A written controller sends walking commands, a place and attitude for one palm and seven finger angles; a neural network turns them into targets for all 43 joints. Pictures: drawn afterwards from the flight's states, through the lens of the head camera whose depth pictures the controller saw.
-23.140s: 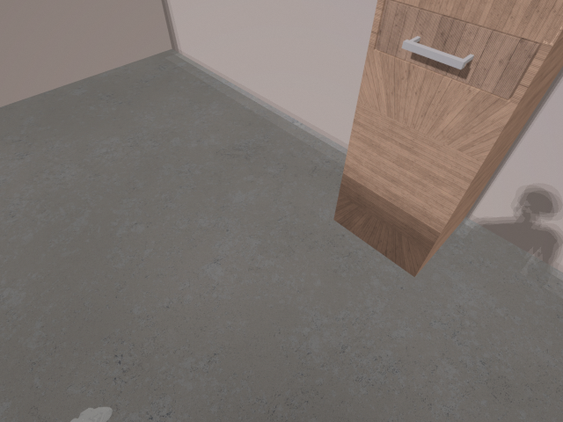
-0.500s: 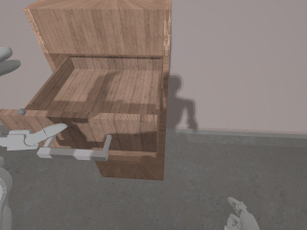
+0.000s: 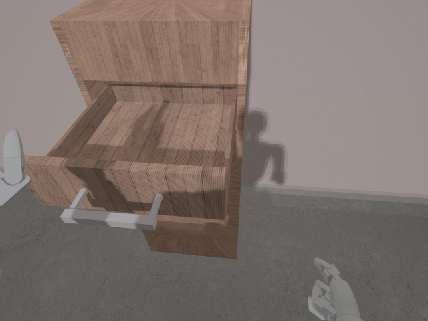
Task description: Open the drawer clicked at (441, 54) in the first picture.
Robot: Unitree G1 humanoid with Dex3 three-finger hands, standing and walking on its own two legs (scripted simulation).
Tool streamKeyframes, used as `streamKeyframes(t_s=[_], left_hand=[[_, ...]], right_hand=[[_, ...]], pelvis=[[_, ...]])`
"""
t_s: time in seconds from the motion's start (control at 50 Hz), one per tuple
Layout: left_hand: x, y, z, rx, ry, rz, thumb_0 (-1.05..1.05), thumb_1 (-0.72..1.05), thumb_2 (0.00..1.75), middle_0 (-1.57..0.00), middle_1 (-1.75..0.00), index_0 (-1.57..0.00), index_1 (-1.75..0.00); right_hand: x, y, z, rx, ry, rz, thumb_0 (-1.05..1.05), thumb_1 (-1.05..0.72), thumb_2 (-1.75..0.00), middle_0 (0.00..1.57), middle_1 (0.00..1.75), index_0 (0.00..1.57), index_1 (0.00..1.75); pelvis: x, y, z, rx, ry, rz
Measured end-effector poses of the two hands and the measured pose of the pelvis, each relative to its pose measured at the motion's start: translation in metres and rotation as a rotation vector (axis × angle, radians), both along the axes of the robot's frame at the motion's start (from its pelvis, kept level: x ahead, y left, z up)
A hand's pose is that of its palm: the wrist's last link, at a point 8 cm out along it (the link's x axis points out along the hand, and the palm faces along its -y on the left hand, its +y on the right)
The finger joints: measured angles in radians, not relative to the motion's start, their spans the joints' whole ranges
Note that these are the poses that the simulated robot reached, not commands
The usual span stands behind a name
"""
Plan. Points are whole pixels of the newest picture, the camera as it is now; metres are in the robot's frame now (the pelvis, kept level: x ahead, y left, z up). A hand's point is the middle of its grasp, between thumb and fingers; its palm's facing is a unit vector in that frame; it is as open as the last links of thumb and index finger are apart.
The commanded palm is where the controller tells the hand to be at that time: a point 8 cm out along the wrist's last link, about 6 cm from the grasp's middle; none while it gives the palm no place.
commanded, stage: draw the hand back to the body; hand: left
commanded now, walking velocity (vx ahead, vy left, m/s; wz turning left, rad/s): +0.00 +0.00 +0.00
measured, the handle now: (114, 208) +0.26 +0.22 +0.10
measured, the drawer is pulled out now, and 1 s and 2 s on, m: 0.30 0.30 0.30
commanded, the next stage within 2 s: step back with the hand held close in 0.12 s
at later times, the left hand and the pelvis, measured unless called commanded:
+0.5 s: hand (21, 180) +0.18 +0.24 +0.27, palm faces +0.47 -0.72 -0.50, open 7.4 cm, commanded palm +0.10 +0.29 +0.29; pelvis -0.03 +0.01 +0.00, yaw -1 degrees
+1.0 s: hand out of the picture +0.05 +0.27 +0.29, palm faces +0.61 -0.72 -0.34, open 7.4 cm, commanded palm -0.01 +0.32 +0.29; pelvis -0.13 +0.03 -0.03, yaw +1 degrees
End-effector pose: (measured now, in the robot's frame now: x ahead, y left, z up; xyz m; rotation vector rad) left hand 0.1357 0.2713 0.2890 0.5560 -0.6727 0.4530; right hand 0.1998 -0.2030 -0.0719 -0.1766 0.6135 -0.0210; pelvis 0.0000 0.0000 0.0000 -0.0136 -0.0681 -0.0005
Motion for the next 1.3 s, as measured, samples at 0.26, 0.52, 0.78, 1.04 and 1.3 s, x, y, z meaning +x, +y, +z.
streamKeyframes(t_s=[0.26,0.52,0.78,1.04,1.3], left_hand=[[-0.003,0.000,0.002,0.000,-0.005,0.002,0.01,0.88,0.89,-0.21,-0.31,-0.21,-0.31],[-0.001,0.003,-0.002,0.199,0.074,-0.083,0.01,0.89,0.90,-0.21,-0.31,-0.21,-0.31],[-0.072,0.025,0.004,0.258,-0.095,-0.013,0.01,0.88,0.89,-0.22,-0.31,-0.21,-0.31],[-0.133,0.037,0.003,0.200,-0.239,-0.029,0.01,0.89,0.90,-0.21,-0.31,-0.21,-0.31],[-0.203,0.023,0.008,0.198,-0.228,-0.061,0.01,0.89,0.90,-0.21,-0.30,-0.20,-0.30]], right_hand=[[-0.017,-0.007,-0.004,-0.002,0.025,-0.019,0.01,-0.90,-0.90,0.20,0.30,0.20,0.30],[-0.070,-0.032,-0.006,-0.069,0.109,-0.160,0.01,-0.90,-0.90,0.20,0.30,0.20,0.30],[-0.132,-0.010,-0.016,-0.080,0.095,-0.130,0.01,-0.90,-0.90,0.20,0.30,0.20,0.30],[-0.192,0.004,-0.026,-0.111,0.113,-0.119,0.01,-0.90,-0.90,0.20,0.30,0.20,0.30],[-0.251,0.019,-0.035,-0.024,0.111,-0.043,0.01,-0.90,-0.90,0.20,0.30,0.20,0.30]], pelvis=[[-0.008,-0.003,0.000,-0.002,-0.004,0.000],[-0.035,0.015,-0.004,-0.012,0.086,-0.019],[-0.088,0.025,-0.019,-0.009,0.064,-0.005],[-0.144,0.038,-0.028,-0.056,0.034,0.023],[-0.224,0.030,-0.026,-0.028,0.077,-0.013]])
